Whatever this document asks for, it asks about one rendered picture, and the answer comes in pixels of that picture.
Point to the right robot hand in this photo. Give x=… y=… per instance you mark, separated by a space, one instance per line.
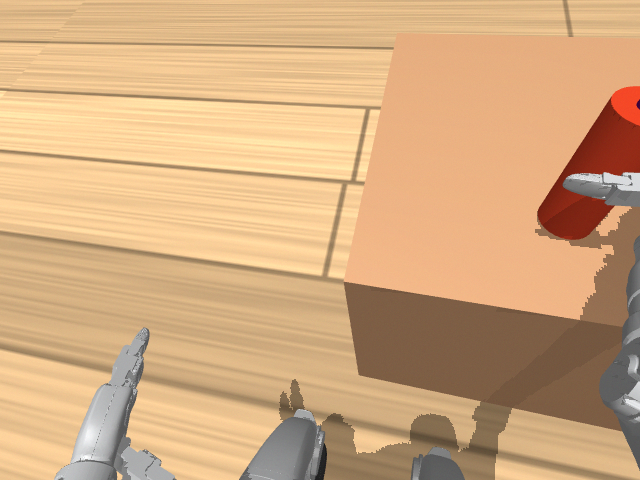
x=617 y=190

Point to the right robot arm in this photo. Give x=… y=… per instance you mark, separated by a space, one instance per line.
x=619 y=385

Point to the left robot arm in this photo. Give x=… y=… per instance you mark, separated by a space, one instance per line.
x=87 y=470

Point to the left robot hand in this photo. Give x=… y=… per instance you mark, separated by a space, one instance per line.
x=102 y=436

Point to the bottle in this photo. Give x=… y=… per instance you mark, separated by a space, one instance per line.
x=612 y=145

